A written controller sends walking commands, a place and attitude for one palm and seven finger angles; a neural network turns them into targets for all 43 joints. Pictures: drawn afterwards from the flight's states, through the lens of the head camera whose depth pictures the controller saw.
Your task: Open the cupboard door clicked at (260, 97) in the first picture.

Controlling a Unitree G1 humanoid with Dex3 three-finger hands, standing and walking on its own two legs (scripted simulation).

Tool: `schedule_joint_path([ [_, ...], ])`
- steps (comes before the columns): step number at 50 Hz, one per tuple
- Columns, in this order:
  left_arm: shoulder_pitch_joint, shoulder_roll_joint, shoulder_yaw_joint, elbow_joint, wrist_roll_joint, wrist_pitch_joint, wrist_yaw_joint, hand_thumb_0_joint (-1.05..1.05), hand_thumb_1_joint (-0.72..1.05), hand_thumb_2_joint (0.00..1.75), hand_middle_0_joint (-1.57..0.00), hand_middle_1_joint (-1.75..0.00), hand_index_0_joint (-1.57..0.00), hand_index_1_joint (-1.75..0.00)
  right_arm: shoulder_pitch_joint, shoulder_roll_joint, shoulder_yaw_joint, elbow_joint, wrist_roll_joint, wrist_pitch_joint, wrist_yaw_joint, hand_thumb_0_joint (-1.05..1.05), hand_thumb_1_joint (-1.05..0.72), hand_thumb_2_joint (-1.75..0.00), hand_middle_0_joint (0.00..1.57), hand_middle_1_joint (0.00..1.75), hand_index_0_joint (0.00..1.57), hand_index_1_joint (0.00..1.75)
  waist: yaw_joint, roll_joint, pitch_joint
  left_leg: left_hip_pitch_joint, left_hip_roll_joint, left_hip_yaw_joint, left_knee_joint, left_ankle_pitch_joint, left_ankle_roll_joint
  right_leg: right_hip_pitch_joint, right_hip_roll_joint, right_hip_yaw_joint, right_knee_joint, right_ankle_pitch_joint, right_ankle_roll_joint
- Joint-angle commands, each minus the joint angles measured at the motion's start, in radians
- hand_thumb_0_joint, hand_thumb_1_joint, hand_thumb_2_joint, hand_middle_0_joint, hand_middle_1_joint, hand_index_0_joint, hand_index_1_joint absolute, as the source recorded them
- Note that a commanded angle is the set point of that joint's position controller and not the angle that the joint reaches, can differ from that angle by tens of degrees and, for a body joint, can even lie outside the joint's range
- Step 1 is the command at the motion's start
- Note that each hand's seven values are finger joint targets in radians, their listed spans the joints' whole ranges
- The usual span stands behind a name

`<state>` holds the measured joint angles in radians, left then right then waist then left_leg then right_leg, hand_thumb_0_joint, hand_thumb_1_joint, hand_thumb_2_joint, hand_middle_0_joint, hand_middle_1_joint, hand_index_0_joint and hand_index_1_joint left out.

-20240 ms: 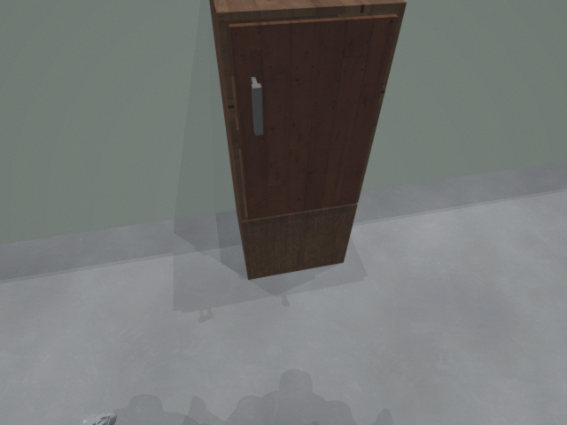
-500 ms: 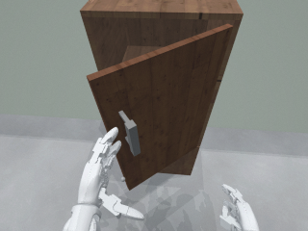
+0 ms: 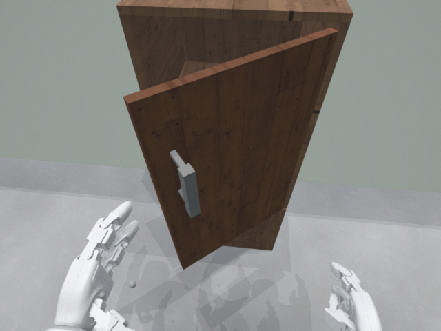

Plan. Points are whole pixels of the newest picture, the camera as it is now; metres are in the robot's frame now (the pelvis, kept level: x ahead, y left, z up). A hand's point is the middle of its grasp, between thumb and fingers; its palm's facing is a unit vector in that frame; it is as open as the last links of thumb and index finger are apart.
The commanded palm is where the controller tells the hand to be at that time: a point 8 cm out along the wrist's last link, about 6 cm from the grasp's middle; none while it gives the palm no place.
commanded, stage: draw the hand back to the body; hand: left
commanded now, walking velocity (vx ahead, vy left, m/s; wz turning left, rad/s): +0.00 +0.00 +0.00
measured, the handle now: (184, 184) +0.34 +0.09 +0.10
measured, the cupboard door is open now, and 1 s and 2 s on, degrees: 39 39 39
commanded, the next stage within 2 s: step back with the hand held close in 1.64 s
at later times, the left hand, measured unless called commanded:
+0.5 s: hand (95, 267) +0.18 +0.18 +0.13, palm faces +0.00 -1.00 -0.08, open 16.3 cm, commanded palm +0.15 +0.24 +0.15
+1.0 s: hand (27, 228) +0.21 +0.26 +0.18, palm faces +0.35 -0.85 -0.38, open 12.3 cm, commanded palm +0.16 +0.30 +0.20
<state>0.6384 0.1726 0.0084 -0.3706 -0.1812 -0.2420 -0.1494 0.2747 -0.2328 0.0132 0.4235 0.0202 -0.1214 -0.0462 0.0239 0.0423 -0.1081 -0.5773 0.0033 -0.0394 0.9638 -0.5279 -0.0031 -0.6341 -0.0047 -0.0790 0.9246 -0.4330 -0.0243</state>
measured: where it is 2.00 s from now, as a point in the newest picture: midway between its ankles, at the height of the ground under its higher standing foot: outside the picture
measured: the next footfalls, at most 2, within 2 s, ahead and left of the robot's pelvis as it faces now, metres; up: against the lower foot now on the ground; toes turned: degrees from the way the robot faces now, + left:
none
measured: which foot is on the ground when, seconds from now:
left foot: down 0.00-1.00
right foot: down 0.00-1.00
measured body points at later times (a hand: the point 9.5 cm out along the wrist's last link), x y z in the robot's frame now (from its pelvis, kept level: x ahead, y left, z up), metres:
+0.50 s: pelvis +0.00 +0.02 +0.01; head -0.01 +0.01 +0.46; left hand +0.18 +0.24 +0.14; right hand +0.18 -0.20 -0.05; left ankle -0.02 +0.12 -0.69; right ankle +0.02 -0.11 -0.69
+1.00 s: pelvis +0.02 +0.03 +0.05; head +0.01 +0.02 +0.50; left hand +0.18 +0.30 +0.20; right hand +0.20 -0.18 -0.03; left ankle -0.02 +0.12 -0.69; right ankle +0.02 -0.11 -0.69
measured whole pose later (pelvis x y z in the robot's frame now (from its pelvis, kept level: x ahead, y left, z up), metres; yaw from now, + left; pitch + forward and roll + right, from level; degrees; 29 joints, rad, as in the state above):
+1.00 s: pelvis +0.02 +0.03 +0.05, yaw -1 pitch -1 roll -1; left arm 0.53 0.31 0.22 -0.46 -0.03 -0.04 0.13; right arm 0.24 -0.21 0.05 0.58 0.00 -0.15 -0.10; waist 0.07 0.05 -0.02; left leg -0.17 -0.02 0.00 0.57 -0.37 0.03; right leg -0.23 -0.01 -0.04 0.52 -0.27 0.02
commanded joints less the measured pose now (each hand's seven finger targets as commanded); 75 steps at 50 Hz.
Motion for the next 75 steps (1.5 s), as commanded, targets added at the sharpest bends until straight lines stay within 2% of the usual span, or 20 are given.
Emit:
schedule_joint_path([
  [1,-0.050,0.046,0.008,-0.264,-0.032,-0.092,-0.016,0.00,-0.50,0.30,-0.15,-0.30,-0.15,-0.30,-0.068,-0.092,-0.032,-0.180,0.004,-0.084,-0.008,0.00,-0.90,-0.90,0.20,0.30,0.20,0.30,-0.026,-0.038,-0.106,-0.044,-0.029,0.017,-0.118,0.236,0.015,0.159,0.000,0.063,-0.150,0.175,0.008],
  [4,-0.112,0.066,0.002,-0.274,-0.019,-0.083,0.003,0.00,-0.50,0.30,-0.15,-0.30,-0.15,-0.30,-0.070,-0.099,-0.027,-0.177,0.005,-0.093,-0.011,0.00,-0.90,-0.90,0.20,0.30,0.20,0.30,-0.034,-0.023,-0.081,-0.047,-0.024,0.005,-0.130,0.191,0.016,0.126,0.005,0.053,-0.152,0.098,0.005],
  [8,-0.116,0.121,0.064,-0.269,0.009,-0.032,0.044,0.00,-0.50,0.30,-0.15,-0.30,-0.15,-0.30,-0.070,-0.096,-0.024,-0.176,0.010,-0.090,-0.018,0.00,-0.90,-0.90,0.20,0.30,0.20,0.30,-0.010,-0.017,-0.092,-0.027,-0.017,-0.004,-0.172,0.163,0.017,0.143,0.009,0.036,-0.159,0.055,0.000],
  [11,-0.078,0.108,0.089,-0.272,-0.011,0.018,0.052,0.00,-0.50,0.30,-0.15,-0.30,-0.15,-0.30,-0.082,-0.088,-0.016,-0.182,0.017,-0.089,-0.019,0.00,-0.90,-0.90,0.20,0.30,0.20,0.30,0.008,-0.022,-0.098,-0.013,-0.017,0.000,-0.198,0.181,0.013,0.183,0.008,0.028,-0.170,0.085,0.001],
  [17,-0.102,0.121,0.110,-0.299,-0.047,0.090,0.024,0.00,-0.50,0.30,-0.15,-0.30,-0.15,-0.30,-0.091,-0.096,-0.004,-0.167,0.024,-0.104,-0.027,0.00,-0.90,-0.90,0.20,0.30,0.20,0.30,-0.001,-0.041,-0.042,0.021,-0.009,-0.004,-0.236,0.199,0.012,0.195,0.015,0.012,-0.206,0.113,0.008],
  [23,-0.123,0.170,0.175,-0.328,-0.063,0.108,0.000,0.00,-0.50,0.30,-0.15,-0.30,-0.15,-0.30,-0.091,-0.102,-0.002,-0.140,0.023,-0.127,-0.032,0.00,-0.90,-0.90,0.20,0.30,0.20,0.30,0.010,-0.013,-0.050,0.074,-0.007,-0.010,-0.260,0.247,0.010,0.235,0.016,0.008,-0.224,0.158,0.004],
  [28,-0.143,0.190,0.221,-0.330,-0.090,0.126,-0.028,0.00,-0.32,0.37,-0.16,-0.30,-0.16,-0.30,-0.094,-0.104,0.002,-0.116,0.030,-0.141,-0.034,0.00,-0.90,-0.90,0.20,0.30,0.20,0.30,0.012,0.002,-0.048,0.111,-0.006,-0.013,-0.282,0.295,0.002,0.265,0.020,-0.004,-0.240,0.211,0.004],
  [29,-0.192,0.326,0.238,-0.436,0.071,0.119,0.113,0.00,-0.29,0.39,-0.16,-0.30,-0.16,-0.30,-0.101,-0.093,-0.006,-0.132,0.009,-0.133,-0.056,0.00,-0.90,-0.90,0.20,0.30,0.20,0.30,0.046,0.043,-0.040,0.109,0.002,0.008,-0.331,0.292,0.008,0.327,0.003,0.059,-0.285,0.217,-0.010],
  [30,-0.100,0.238,0.211,-0.379,0.083,0.140,0.174,0.00,-0.26,0.40,-0.16,-0.30,-0.16,-0.30,-0.079,-0.073,-0.001,-0.119,0.000,-0.129,-0.062,0.00,-0.90,-0.90,0.20,0.30,0.20,0.30,0.027,0.034,0.001,0.117,0.000,0.008,-0.346,0.288,0.002,0.319,-0.001,0.047,-0.302,0.208,-0.011],
  [31,-0.065,0.198,0.184,-0.361,0.090,0.153,0.197,0.00,-0.22,0.42,-0.16,-0.30,-0.16,-0.30,-0.076,-0.075,0.002,-0.115,-0.002,-0.124,-0.058,0.00,-0.90,-0.90,0.20,0.30,0.20,0.30,0.023,0.010,0.022,0.115,0.003,0.005,-0.352,0.301,-0.001,0.322,-0.002,0.038,-0.305,0.216,-0.010],
  [33,-0.068,0.208,0.195,-0.336,0.113,0.160,0.229,0.00,-0.15,0.45,-0.16,-0.30,-0.16,-0.30,-0.090,-0.082,-0.002,-0.092,-0.003,-0.108,-0.055,0.00,-0.90,-0.90,0.20,0.30,0.20,0.30,0.027,0.002,0.019,0.155,0.013,0.007,-0.368,0.366,0.002,0.361,-0.002,0.038,-0.327,0.260,-0.009],
  [44,-0.164,0.281,0.294,-0.321,0.144,0.135,0.293,0.00,0.23,0.62,-0.18,-0.30,-0.18,-0.30,-0.144,-0.086,-0.002,-0.031,-0.018,-0.091,-0.065,0.00,-0.90,-0.90,0.20,0.30,0.20,0.30,0.033,0.005,0.025,0.311,0.019,0.016,-0.495,0.423,0.004,0.485,-0.006,0.040,-0.434,0.302,-0.003],
  [47,-0.184,0.281,0.306,-0.333,0.148,0.126,0.294,0.00,0.34,0.66,-0.18,-0.30,-0.18,-0.30,-0.147,-0.087,-0.002,-0.011,-0.020,-0.095,-0.058,0.00,-0.90,-0.90,0.20,0.30,0.20,0.30,0.036,0.057,0.024,0.349,0.025,0.012,-0.518,0.527,-0.009,0.509,-0.006,0.035,-0.445,0.347,-0.002],
  [52,-0.168,0.299,0.357,-0.291,0.143,0.122,0.292,0.00,0.51,0.74,-0.19,-0.30,-0.19,-0.30,-0.163,-0.088,-0.010,0.016,-0.025,-0.090,-0.045,0.00,-0.90,-0.90,0.20,0.30,0.20,0.30,0.046,0.007,0.030,0.380,0.032,0.019,-0.546,0.617,-0.017,0.554,-0.001,0.030,-0.472,0.410,0.001],
  [58,-0.203,0.339,0.435,-0.261,0.135,0.113,0.290,0.00,0.73,0.82,-0.19,-0.30,-0.19,-0.30,-0.181,-0.093,-0.022,0.035,-0.024,-0.069,-0.042,0.00,-0.90,-0.90,0.20,0.30,0.20,0.30,0.053,0.020,0.032,0.415,0.033,0.035,-0.568,0.658,-0.015,0.589,-0.002,0.040,-0.505,0.458,0.000],
  [63,-0.279,0.372,0.476,-0.279,0.134,0.103,0.294,0.00,0.90,0.90,-0.20,-0.30,-0.20,-0.30,-0.192,-0.094,-0.025,0.047,-0.024,-0.064,-0.040,0.00,-0.90,-0.90,0.20,0.30,0.20,0.30,0.051,0.076,0.027,0.439,0.031,0.035,-0.584,0.656,-0.015,0.599,-0.001,0.045,-0.524,0.451,0.000],
  [66,-0.249,0.309,0.420,-0.223,0.131,0.108,0.284,0.00,0.90,0.90,-0.20,-0.30,-0.20,-0.30,-0.192,-0.092,-0.028,0.050,-0.023,-0.059,-0.033,0.00,-0.90,-0.90,0.20,0.30,0.20,0.30,0.043,0.023,0.063,0.440,0.031,0.040,-0.597,0.598,-0.005,0.576,0.000,0.041,-0.540,0.415,0.007],
  [68,-0.249,0.311,0.418,-0.207,0.130,0.108,0.282,0.00,0.90,0.90,-0.20,-0.30,-0.20,-0.30,-0.199,-0.098,-0.031,0.051,-0.021,-0.056,-0.035,0.00,-0.90,-0.90,0.20,0.30,0.20,0.30,0.044,0.030,0.077,0.436,0.029,0.042,-0.604,0.561,0.002,0.575,0.000,0.044,-0.551,0.401,0.005],
  [70,-0.244,0.320,0.426,-0.205,0.128,0.105,0.282,0.00,0.90,0.90,-0.20,-0.30,-0.20,-0.30,-0.200,-0.096,-0.033,0.049,-0.022,-0.051,-0.035,0.00,-0.90,-0.90,0.20,0.30,0.20,0.30,0.046,-0.020,0.071,0.431,0.026,0.045,-0.609,0.534,0.009,0.587,0.002,0.047,-0.554,0.399,0.008],
  [75,-0.266,0.347,0.450,-0.238,0.130,0.093,0.287,0.00,0.90,0.90,-0.20,-0.30,-0.20,-0.30,-0.212,-0.086,-0.031,0.050,-0.024,-0.054,-0.041,0.00,-0.90,-0.90,0.20,0.30,0.20,0.30,0.050,0.018,0.046,0.445,0.015,0.053,-0.610,0.488,0.015,0.600,-0.001,0.060,-0.571,0.382,0.005],
])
